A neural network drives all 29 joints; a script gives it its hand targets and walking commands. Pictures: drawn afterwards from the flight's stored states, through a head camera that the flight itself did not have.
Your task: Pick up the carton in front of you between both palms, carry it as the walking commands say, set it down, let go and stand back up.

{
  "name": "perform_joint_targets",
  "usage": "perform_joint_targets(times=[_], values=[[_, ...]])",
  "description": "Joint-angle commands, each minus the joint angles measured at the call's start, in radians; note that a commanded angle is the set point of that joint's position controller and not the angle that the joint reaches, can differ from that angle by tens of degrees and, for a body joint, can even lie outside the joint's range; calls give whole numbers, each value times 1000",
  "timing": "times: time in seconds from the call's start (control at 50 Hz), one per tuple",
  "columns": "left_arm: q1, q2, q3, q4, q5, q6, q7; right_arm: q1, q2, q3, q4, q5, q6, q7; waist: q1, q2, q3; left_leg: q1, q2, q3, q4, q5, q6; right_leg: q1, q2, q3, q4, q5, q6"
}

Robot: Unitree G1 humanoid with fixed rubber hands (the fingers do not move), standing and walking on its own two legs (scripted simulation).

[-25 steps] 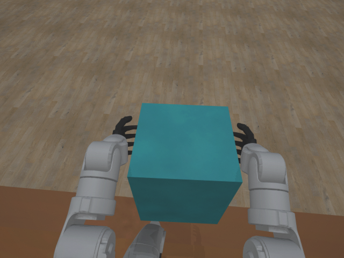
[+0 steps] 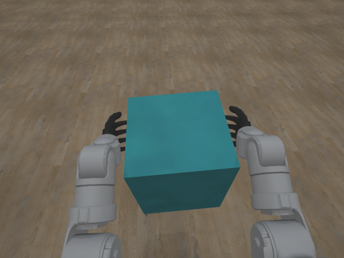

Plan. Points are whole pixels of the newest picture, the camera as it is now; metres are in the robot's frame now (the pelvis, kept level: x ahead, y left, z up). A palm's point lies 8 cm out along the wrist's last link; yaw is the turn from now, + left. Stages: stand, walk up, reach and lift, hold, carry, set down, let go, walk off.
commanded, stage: carry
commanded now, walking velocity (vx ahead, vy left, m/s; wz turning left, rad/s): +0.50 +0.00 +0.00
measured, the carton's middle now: (177, 156) +0.35 +0.00 +0.05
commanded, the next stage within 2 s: none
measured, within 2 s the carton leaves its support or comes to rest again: neither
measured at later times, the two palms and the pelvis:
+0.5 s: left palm (140, 102) +0.79 +0.16 -0.11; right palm (205, 108) +0.75 -0.14 -0.12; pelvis +0.43 +0.03 -0.16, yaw +1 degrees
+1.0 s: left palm (139, 57) +1.09 +0.19 -0.05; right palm (193, 57) +1.12 -0.11 -0.06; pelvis +0.81 +0.00 -0.13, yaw +3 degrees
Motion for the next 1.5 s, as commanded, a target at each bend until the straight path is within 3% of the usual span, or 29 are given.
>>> perform_joint_targets(times=[0.0, 0.02, 0.04, 0.1, 0.14, 0.18, 0.22, 0.28, 0.3, 0.32, 0.34, 0.36, 0.4, 0.46, 0.54, 0.62, 0.64, 0.66, 0.68, 0.72, 0.76, 0.96, 1.08, 1.1, 1.12, 1.14, 1.2, 1.28, 1.48], values=[[-587, -828, -644, -1, -410, 7, -206, -461, 995, 503, -44, 273, 42, 228, 97, -151, -451, -685, -20, -219, 148, -17, -35, 841, -420, 763, -37, 31, -344], [-637, -914, -679, -40, -461, -1, -219, -509, 956, 476, -108, 243, 43, 224, 98, 5, -405, -606, 39, -267, -2, -39, -24, 624, -437, 913, -75, -230, -365], [-768, -976, -712, -87, -499, -4, -225, -589, 969, 458, -102, 217, 43, 228, 94, 168, -229, -516, 55, -241, -244, 31, -55, 372, -348, 831, -16, -6, -306], [-874, -1095, -775, -80, -608, -16, -244, -537, 993, 432, -69, 174, 16, 237, 97, 17, -295, -391, 91, -180, -343, 272, -47, 288, -295, 672, 57, 27, -236], [-870, -1135, -769, -63, -640, -34, -255, -556, 997, 430, -98, 155, -3, 230, 124, -1, -322, -466, 62, -149, -605, 584, -7, 386, -134, 501, 202, -58, -130], [-872, -1148, -762, -64, -651, -46, -260, -580, 1003, 449, -139, 148, -19, 219, 147, 31, -289, -182, 19, -47, -875, 857, -10, 176, -58, 342, 211, -352, -138], [-830, -1139, -746, -59, -641, -52, -261, -597, 989, 471, -199, 141, -18, 205, 148, -56, -262, 35, 1, 18, -1026, 945, -16, 88, -38, 259, 270, -353, -118], [-707, -1117, -730, -3, -594, -47, -255, -551, 969, 515, -210, 152, -5, 201, 103, -32, -271, 189, 42, 3, -1299, 1049, 10, 168, -47, 202, 483, -247, -69], [-676, -1105, -726, 25, -570, -48, -253, -547, 968, 527, -207, 156, -1, 207, 62, 41, -284, 351, 88, -26, -1308, 1023, 19, 80, -18, 158, 669, -348, -35], [-661, -1093, -714, 39, -558, -33, -254, -516, 931, 513, -174, 147, -1, 209, -10, 203, -397, 741, 315, -219, -1007, 1445, 142, -232, 33, 84, 956, -824, 59], [-634, -1086, -696, 91, -539, -15, -253, -437, 917, 488, -102, 148, 4, 205, -90, 276, -508, 1106, 403, -423, -835, 1554, 200, -610, 4, 143, 1049, -815, 62], [-595, -1076, -675, 99, -527, -12, -251, -390, 950, 502, -71, 170, 2, 207, -140, 216, -579, 1175, 430, -498, -826, 1436, 243, -740, -17, 160, 1098, -787, 59], [-614, -1095, -653, -19, -493, -29, -241, -510, 1102, 614, -203, 269, -24, 213, -126, -23, -611, 938, 417, -611, -937, 926, 302, -695, -75, 160, 966, -655, 55], [-601, -1045, -617, -102, -398, -68, -206, -722, 1204, 751, -373, 415, -50, 229, -83, -5, -500, 588, 353, -555, -1016, 781, 269, -498, -107, 138, 733, -657, 76], [-561, -962, -630, -172, -299, -126, -175, -672, 1206, 795, -354, 458, -88, 269, -83, 151, -446, 446, 238, -305, -1076, 1008, 161, -248, -81, 45, 209, -379, 66], [-466, -927, -692, -181, -282, -152, -177, -509, 1179, 798, -284, 429, -108, 288, -23, 146, -500, 338, 157, -74, -866, 1179, 20, 296, 23, -118, -227, 21, 38], [-432, -924, -711, -170, -287, -152, -181, -489, 1156, 795, -278, 408, -113, 287, 9, 124, -530, 203, 149, -55, -738, 1030, -11, 515, -55, -70, -254, 127, 9], [-408, -930, -718, -159, -303, -149, -189, -486, 1127, 786, -280, 387, -114, 287, 16, -17, -563, -15, 119, -51, -596, 325, -57, 750, -303, 187, -183, 482, -34], [-369, -879, -705, -128, -286, -149, -188, -447, 1135, 778, -242, 375, -96, 284, 39, -246, -718, -259, -2, -74, -276, -28, -96, 1058, -515, 553, -128, 628, -235], [-330, -952, -743, -155, -333, -133, -199, -379, 1118, 747, -261, 349, -83, 280, 42, -126, -651, -393, 72, -125, -226, 12, -70, 1005, -456, 527, -197, 298, -199], [-403, -997, -779, -218, -379, -107, -217, -348, 1121, 719, -254, 308, -70, 274, 38, -26, -501, -395, 101, -109, -406, 110, -75, 861, -398, 414, -243, 350, -117], [-285, -1005, -794, -217, -453, -6, -331, -139, 1072, 694, -348, 123, -16, 224, 22, -187, -279, -169, 46, 66, -1004, 432, -70, 591, -272, 63, -373, 334, -15], [-91, -933, -772, -333, -375, 69, -317, 2, 1072, 721, -456, 190, 78, 284, -4, -88, -278, 348, 27, 150, -1150, 433, -38, 349, -213, -85, -80, 163, 52], [-77, -911, -768, -358, -359, 81, -314, 32, 1058, 713, -466, 197, 94, 296, -18, 31, -300, 481, 204, -94, -1177, 344, -19, 191, -178, -86, 139, -144, 84], [-90, -938, -777, -386, -364, 103, -310, 26, 1049, 702, -445, 192, 104, 305, -22, 272, -367, 665, 466, -546, -1274, 200, 139, -91, -63, -56, 421, -488, 117], [-125, -925, -783, -416, -366, 110, -309, 13, 1068, 716, -459, 220, 110, 312, -24, 281, -329, 614, 490, -675, -1357, 197, 189, -215, -58, 50, 567, -656, 87], [-144, -978, -782, -419, -372, 112, -301, -98, 1095, 749, -545, 283, 128, 326, -14, 55, -263, 388, 411, -388, -1374, 292, 118, -184, -182, 98, 541, -522, 51], [-76, -992, -780, -391, -348, 115, -281, -71, 1079, 753, -550, 304, 142, 337, -10, 133, -250, 311, 346, -172, -1439, 253, 76, -123, -177, 22, 309, -409, 88], [-84, -961, -801, -412, -368, 148, -284, 7, 1028, 706, -518, 242, 169, 333, -24, 166, -124, 431, 298, 5, -1395, 558, 59, -123, -133, -106, -116, -211, 99]])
